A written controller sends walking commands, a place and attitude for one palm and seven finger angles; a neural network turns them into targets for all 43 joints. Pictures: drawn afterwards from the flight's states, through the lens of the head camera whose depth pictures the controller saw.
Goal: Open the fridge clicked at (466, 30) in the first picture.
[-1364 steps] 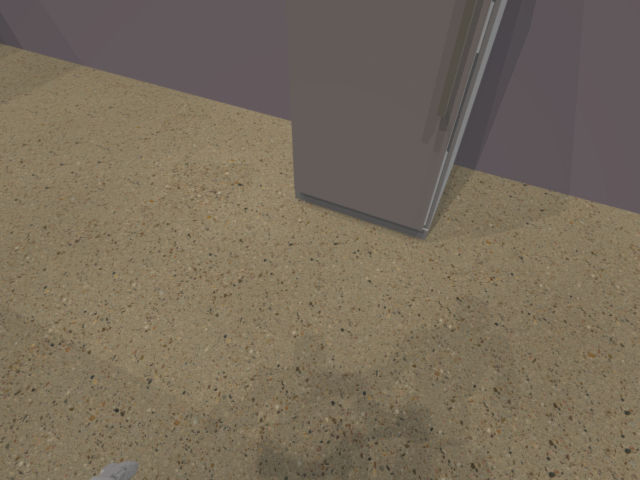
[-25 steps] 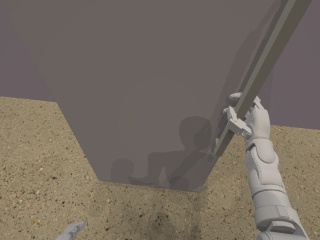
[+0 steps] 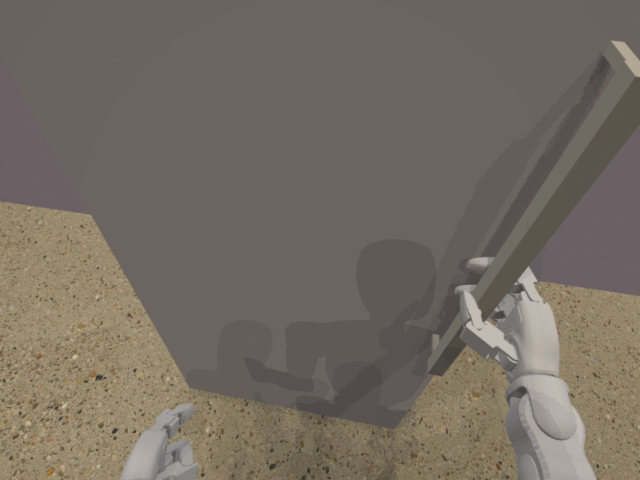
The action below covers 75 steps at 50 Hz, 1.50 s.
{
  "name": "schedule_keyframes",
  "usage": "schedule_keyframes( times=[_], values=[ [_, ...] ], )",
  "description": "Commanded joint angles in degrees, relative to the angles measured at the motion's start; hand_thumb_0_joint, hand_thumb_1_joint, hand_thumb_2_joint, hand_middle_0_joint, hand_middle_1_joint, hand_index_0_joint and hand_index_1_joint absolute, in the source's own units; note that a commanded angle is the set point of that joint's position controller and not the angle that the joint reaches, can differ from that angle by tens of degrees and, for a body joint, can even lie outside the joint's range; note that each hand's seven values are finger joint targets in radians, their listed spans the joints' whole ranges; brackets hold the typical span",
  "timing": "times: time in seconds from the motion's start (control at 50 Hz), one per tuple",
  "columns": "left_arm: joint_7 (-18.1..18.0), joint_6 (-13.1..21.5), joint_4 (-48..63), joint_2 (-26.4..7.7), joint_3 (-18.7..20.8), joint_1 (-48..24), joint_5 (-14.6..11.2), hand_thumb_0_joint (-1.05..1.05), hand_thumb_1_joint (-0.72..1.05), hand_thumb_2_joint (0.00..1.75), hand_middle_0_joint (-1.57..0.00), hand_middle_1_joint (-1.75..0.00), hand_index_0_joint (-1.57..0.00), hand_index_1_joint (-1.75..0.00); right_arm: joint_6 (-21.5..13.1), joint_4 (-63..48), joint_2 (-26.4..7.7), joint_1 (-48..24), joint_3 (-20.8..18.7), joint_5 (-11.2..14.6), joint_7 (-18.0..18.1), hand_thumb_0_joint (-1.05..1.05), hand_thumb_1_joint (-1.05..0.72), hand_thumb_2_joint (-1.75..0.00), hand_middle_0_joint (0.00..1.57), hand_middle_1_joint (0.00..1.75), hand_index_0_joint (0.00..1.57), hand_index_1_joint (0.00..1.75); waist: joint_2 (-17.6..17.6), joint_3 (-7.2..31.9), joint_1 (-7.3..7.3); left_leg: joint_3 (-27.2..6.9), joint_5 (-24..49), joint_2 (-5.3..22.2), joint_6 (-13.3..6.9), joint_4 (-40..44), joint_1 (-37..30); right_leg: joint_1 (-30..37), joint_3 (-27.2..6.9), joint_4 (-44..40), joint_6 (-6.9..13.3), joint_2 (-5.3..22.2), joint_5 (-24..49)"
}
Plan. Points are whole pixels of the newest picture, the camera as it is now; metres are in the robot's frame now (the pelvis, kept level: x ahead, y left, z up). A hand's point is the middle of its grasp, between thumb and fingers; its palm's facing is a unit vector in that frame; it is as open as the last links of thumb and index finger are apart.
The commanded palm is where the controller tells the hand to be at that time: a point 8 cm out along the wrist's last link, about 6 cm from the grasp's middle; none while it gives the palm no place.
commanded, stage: walk backward, drawing the door open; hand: right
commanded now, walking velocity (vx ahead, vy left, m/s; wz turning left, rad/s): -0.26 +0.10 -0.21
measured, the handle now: (493, 267) +0.36 -0.16 +0.12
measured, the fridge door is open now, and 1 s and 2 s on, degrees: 2 19 52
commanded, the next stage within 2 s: none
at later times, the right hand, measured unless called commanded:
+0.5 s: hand (463, 338) +0.28 -0.13 +0.08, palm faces +0.28 +0.94 -0.20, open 6.1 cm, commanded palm +0.23 -0.16 +0.08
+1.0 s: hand (421, 452) +0.16 -0.07 +0.08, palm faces +0.57 +0.79 -0.22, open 6.2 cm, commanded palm +0.11 -0.09 +0.08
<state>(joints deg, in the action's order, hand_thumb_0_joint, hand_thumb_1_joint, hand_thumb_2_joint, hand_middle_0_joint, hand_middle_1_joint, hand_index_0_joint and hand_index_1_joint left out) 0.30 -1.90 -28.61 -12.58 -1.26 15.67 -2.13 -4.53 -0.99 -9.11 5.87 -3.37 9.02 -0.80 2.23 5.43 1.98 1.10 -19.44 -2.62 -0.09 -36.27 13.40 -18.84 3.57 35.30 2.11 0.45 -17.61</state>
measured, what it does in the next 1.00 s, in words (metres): steps to the left, turning right: left foot, then right foot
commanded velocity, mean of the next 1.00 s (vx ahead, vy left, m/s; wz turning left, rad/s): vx -0.24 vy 0.19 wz -0.47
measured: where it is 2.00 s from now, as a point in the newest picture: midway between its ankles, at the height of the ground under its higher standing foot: outside the picture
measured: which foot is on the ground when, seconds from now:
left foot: down 0.00-0.06, up 0.08-0.20, down 0.22-0.58, up 0.60-0.88, down 0.90-1.00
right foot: down 0.00-0.26, up 0.28-0.56, down 0.58-0.92, up 0.94-1.00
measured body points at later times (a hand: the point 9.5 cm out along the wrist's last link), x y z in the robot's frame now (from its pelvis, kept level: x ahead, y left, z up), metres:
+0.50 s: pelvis +0.03 +0.05 +0.00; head +0.06 +0.10 +0.45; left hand +0.24 +0.25 -0.10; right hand +0.26 -0.17 +0.10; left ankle +0.07 +0.06 -0.74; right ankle +0.02 -0.07 -0.68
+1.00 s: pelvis -0.02 +0.19 +0.00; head +0.03 +0.20 +0.44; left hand +0.22 +0.32 -0.12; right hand +0.12 -0.11 +0.10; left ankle +0.02 +0.31 -0.74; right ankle -0.01 +0.03 -0.70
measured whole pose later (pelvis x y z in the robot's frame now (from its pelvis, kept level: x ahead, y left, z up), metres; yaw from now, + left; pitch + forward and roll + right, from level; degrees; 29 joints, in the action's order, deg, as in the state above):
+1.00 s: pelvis -0.02 +0.19 +0.00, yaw -24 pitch +1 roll +2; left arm -4.9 4.0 -37.8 -10.5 -0.1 9.5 0.0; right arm -5.3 -9.1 -9.9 13.2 -3.9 3.7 6.7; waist 6.3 -4.1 0.5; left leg 2.8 -16.6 -0.2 0.1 -29.4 13.1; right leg -30.2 -7.2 48.5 -2.5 0.3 -20.5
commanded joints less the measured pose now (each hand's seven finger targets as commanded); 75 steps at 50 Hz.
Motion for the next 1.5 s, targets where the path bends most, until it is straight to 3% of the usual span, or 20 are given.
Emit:
schedule_keyframes(
  times=[0.0, 0.04, 0.08, 0.18, 0.22, 0.3, 0.5, 0.54, 0.56, 0.58, 0.68, 0.8, 0.86, 0.9, 0.98, 1.14, 1.18, 1.2, 1.34, 1.48],
  values=[
    [-2.8, 0.5, 7.1, -7.9, 2.2, -5.4, 1.2, 0.0, 0.9, 0.9, -0.2, -0.3, -0.2, -0.3, -4.3, -16.9, -7.8, -12.7, 0.0, -4.1, 2.6, 0.0, -0.9, -0.9, 0.45, 1.4, 0.45, 1.4, 4.5, 10.4, 0.58, 2.4, 38.3, 0.0, 4.8, -6.1, 7.2, 26.6, -5.9, -1.9, 3.9, 2.6, 59.9],
    [-2.2, 0.3, 7.2, -6.9, 2.6, -5.2, 3.1, 0.0, 0.9, 0.9, -0.2, -0.3, -0.2, -0.3, -3.5, -19.5, -6.0, -9.9, 1.5, -4.5, 3.3, 0.0, -0.9, -0.9, 0.45, 1.4, 0.45, 1.4, 14.9, 7.6, 1.03, 2.2, -2.4, -3.4, 2.2, -12.2, 22.0, 39.7, -13.9, -4.8, 6.0, 8.6, 80.4],
    [-2.1, 0.2, 7.0, -5.8, 2.2, -6.3, 4.3, 0.0, 0.9, 0.9, -0.2, -0.3, -0.2, -0.3, -1.9, -20.2, -5.7, -7.3, 1.0, -5.4, 4.2, 0.0, -0.9, -0.9, 0.45, 1.4, 0.45, 1.4, 13.4, 4.6, 0.14, 1.2, -7.9, -1.5, 0.2, -7.4, 21.5, 38.0, -14.8, -5.9, 4.3, 9.7, 77.7],
    [-3.4, -0.5, 9.4, -4.2, 1.6, -7.6, 2.2, 0.0, 0.9, 0.9, -0.2, -0.3, -0.2, -0.3, -0.8, -21.6, -8.5, -0.9, -1.7, -5.2, 4.6, 0.0, -0.9, -0.9, 0.45, 1.4, 0.45, 1.4, 0.3, 9.1, -0.85, 2.0, 29.5, 1.1, 1.0, 16.1, -2.7, 25.1, -8.2, 0.8, 0.3, 4.7, 57.4],
    [-5.2, 0.4, 12.0, -4.0, 1.5, -11.3, 1.5, 0.0, 0.9, 0.9, -0.2, -0.3, -0.2, -0.3, -2.0, -21.5, -11.0, 4.0, -4.4, -4.7, 4.7, 0.0, -0.9, -0.9, 0.45, 1.4, 0.45, 1.4, -10.1, 9.5, -2.95, -9.0, 71.9, 15.7, -5.3, 8.9, -24.6, -5.1, -5.2, 11.6, -1.9, -2.3, 3.0],
    [-5.4, 2.4, 8.2, -4.1, 1.8, -9.9, 1.5, 0.0, 0.9, 0.9, -0.2, -0.3, -0.2, -0.3, -3.1, -12.9, -7.2, 5.6, -3.8, -5.6, 4.8, 0.0, -0.9, -0.9, 0.45, 1.4, 0.45, 1.4, -18.9, 5.9, -3.52, -7.3, 73.8, 19.1, 6.7, 9.5, -17.2, -11.5, -6.9, 29.3, -0.8, -4.4, -12.2],
    [-5.8, 1.7, 4.6, -3.5, 1.7, -11.5, 1.2, 0.0, 0.9, 0.9, -0.2, -0.3, -0.2, -0.3, -5.1, -19.9, -4.9, 0.3, 0.7, -7.0, 6.3, 0.0, -0.9, -0.9, 0.45, 1.4, 0.45, 1.4, -10.6, 3.7, 0.45, 9.2, 44.2, 7.8, 11.2, 14.8, -4.4, 8.7, 7.5, -7.5, -2.0, -3.3, 2.0],
    [-5.6, 2.4, 5.9, -5.1, 1.7, -9.9, 1.9, 0.0, 0.9, 0.9, -0.2, -0.3, -0.2, -0.3, -6.3, -22.6, -4.1, 0.7, 1.8, -6.2, 6.4, 0.0, -0.9, -0.9, 0.45, 1.4, 0.45, 1.4, 12.0, 3.8, 2.14, 7.0, 16.0, -0.1, 13.1, -21.1, 10.4, 21.6, -11.9, -26.5, 5.8, 13.3, 26.0],
    [-4.8, 3.1, 7.7, -4.6, 2.0, -11.7, 4.2, 0.0, 0.9, 0.9, -0.2, -0.3, -0.2, -0.3, -6.8, -23.4, -4.7, 2.6, 1.2, -7.9, 7.1, 0.0, -0.9, -0.9, 0.45, 1.4, 0.45, 1.4, 15.6, 7.6, -2.48, -6.3, -11.3, 2.4, 5.8, -42.7, 13.4, 13.7, -36.3, -20.0, 14.1, 29.3, 38.0],
    [-4.3, 3.5, 6.2, -3.6, 2.5, -13.0, 4.4, 0.0, 0.9, 0.9, -0.2, -0.3, -0.2, -0.3, -6.3, -24.4, -6.3, 3.1, 0.7, -9.6, 7.5, 0.0, -0.9, -0.9, 0.45, 1.4, 0.45, 1.4, 7.0, 4.5, -2.85, -12.0, -10.4, 1.8, 3.3, -47.1, 14.4, 8.6, -39.2, -20.2, 16.0, 31.3, 35.1],
    [-4.6, 5.8, 3.9, -3.9, 3.0, -11.3, 3.2, 0.0, 0.9, 0.9, -0.2, -0.3, -0.2, -0.3, -3.4, -26.4, -4.8, -0.5, 1.6, -8.7, 7.2, 0.0, -0.9, -0.9, 0.45, 1.4, 0.45, 1.4, 6.3, -0.5, -2.43, -3.5, -2.1, 2.2, 2.6, -17.6, 10.7, 4.2, -18.9, -19.2, 5.3, 13.8, 5.9],
    [-5.2, 9.5, 2.4, -5.0, 3.6, -7.7, 3.1, 0.0, 0.9, 0.9, -0.2, -0.3, -0.2, -0.3, -5.0, -27.1, -7.5, -0.3, -1.0, -8.2, 7.7, 0.0, -0.9, -0.9, 0.45, 1.4, 0.45, 1.4, 21.7, 6.3, -0.78, 3.6, -7.3, -2.4, 2.5, 4.9, 1.8, 11.3, -17.9, -20.4, 2.2, 7.2, 4.4],
    [-4.9, 9.7, 1.7, -2.8, 3.0, -7.4, 2.6, 0.0, 0.9, 0.9, -0.2, -0.3, -0.2, -0.3, -6.4, -26.7, -9.7, 0.8, -2.7, -7.7, 7.5, 0.0, -0.9, -0.9, 0.45, 1.4, 0.45, 1.4, 9.5, 7.4, -1.27, 2.6, 11.4, 0.7, 2.0, 22.4, -2.2, 13.1, -10.1, -9.1, -1.4, 0.9, 14.7],
    [-5.0, 8.6, 1.3, -1.1, 2.5, -10.1, 2.3, 0.0, 0.9, 0.9, -0.2, -0.3, -0.2, -0.3, -6.4, -26.8, -15.5, -0.3, -7.2, -7.8, 7.8, 0.0, -0.9, -0.9, 0.45, 1.4, 0.45, 1.4, -10.8, 6.3, -1.36, -4.1, 24.5, 13.5, -2.4, 21.7, 2.1, 5.0, -2.4, 8.6, -4.6, -4.1, -1.2],
    [-6.7, 9.1, -0.2, -1.7, 3.2, -13.7, 3.0, 0.0, 0.9, 0.9, -0.2, -0.3, -0.2, -0.3, -4.6, -19.2, -8.6, 1.3, -4.5, -7.7, 6.5, 0.0, -0.9, -0.9, 0.45, 1.4, 0.45, 1.4, -14.0, 1.4, -2.59, -3.4, 30.9, 19.8, -9.4, 14.6, -1.1, -11.8, -5.1, 32.6, -4.9, -1.1, -10.7],
    [-8.8, 8.5, 1.5, -3.0, 3.2, -7.8, 3.8, 0.0, 0.9, 0.9, -0.2, -0.3, -0.2, -0.3, -7.1, -24.7, -6.3, 2.9, -2.5, -7.1, 5.5, 0.0, -0.9, -0.9, 0.45, 1.4, 0.45, 1.4, -5.3, 6.1, 0.44, 6.1, 38.6, 11.8, -3.1, -6.6, -4.3, 11.3, 0.9, -16.2, -2.4, 0.1, 11.6],
    [-7.3, 9.4, 2.1, -5.6, 4.1, -6.7, 4.4, 0.0, 0.9, 0.9, -0.2, -0.3, -0.2, -0.3, -8.6, -28.9, -6.4, 1.5, -0.1, -8.2, 5.4, 0.0, -0.9, -0.9, 0.45, 1.4, 0.45, 1.4, 14.8, 8.1, -1.29, 1.6, -16.8, 2.6, 4.1, -30.0, 26.2, 34.1, -34.9, -15.0, 10.1, 27.3, 72.2],
    [-5.9, 9.4, 1.0, -5.6, 4.2, -6.4, 4.9, 0.0, 0.9, 0.9, -0.2, -0.3, -0.2, -0.3, -9.6, -27.0, -7.4, 1.1, -1.3, -10.5, 6.0, 0.0, -0.9, -0.9, 0.45, 1.4, 0.45, 1.4, 11.3, 9.0, -0.94, -2.5, -18.0, 3.8, 3.2, -34.3, 28.4, 36.7, -36.6, -12.5, 12.6, 28.9, 73.1],
    [-5.2, 10.0, 1.9, -5.0, 4.1, -7.2, 2.8, 0.0, 0.9, 0.9, -0.2, -0.3, -0.2, -0.3, -4.8, -26.6, -5.5, 0.3, -0.7, -8.1, 6.6, 0.0, -0.9, -0.9, 0.45, 1.4, 0.45, 1.4, 11.4, 2.4, -1.19, 1.1, 1.4, 2.8, 3.9, -21.4, 12.5, 12.4, -9.3, -15.1, 3.7, 11.5, 32.9],
    [-5.3, 11.7, 2.3, -4.9, 3.0, -9.7, 2.7, 0.0, 0.9, 0.9, -0.2, -0.3, -0.2, -0.3, -5.1, -24.9, -9.7, 4.1, -5.9, -7.0, 8.7, 0.0, -0.9, -0.9, 0.45, 1.4, 0.45, 1.4, 13.1, 0.4, -3.28, 3.4, 3.0, 0.8, 4.0, 4.9, -5.8, -2.3, -12.8, -12.3, 3.0, 10.2, 8.8]
  ],
)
